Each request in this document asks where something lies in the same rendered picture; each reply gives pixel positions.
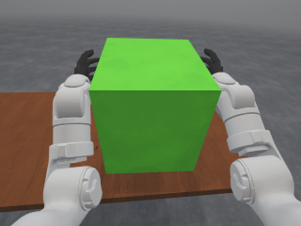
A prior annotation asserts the robot right hand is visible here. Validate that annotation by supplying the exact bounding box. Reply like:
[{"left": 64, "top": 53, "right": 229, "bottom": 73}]
[{"left": 200, "top": 48, "right": 223, "bottom": 75}]

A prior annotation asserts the carton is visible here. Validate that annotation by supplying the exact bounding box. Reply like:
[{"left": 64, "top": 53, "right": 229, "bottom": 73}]
[{"left": 88, "top": 38, "right": 222, "bottom": 174}]

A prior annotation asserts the robot left hand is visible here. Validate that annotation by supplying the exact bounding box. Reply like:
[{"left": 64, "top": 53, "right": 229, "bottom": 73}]
[{"left": 74, "top": 49, "right": 100, "bottom": 81}]

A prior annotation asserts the robot right forearm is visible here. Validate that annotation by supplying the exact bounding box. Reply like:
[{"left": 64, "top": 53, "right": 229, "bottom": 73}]
[{"left": 212, "top": 72, "right": 294, "bottom": 193}]

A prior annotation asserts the robot left upper arm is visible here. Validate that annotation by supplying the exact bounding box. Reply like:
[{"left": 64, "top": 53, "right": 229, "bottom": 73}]
[{"left": 11, "top": 166, "right": 103, "bottom": 226}]

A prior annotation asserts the table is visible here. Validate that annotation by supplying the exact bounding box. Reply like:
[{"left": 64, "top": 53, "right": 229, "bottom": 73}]
[{"left": 0, "top": 91, "right": 248, "bottom": 213}]

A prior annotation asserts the robot right upper arm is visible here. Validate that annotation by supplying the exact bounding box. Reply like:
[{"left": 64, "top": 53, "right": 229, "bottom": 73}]
[{"left": 230, "top": 154, "right": 301, "bottom": 226}]

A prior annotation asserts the robot left forearm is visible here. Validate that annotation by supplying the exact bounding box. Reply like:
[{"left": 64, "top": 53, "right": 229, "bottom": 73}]
[{"left": 43, "top": 74, "right": 94, "bottom": 204}]

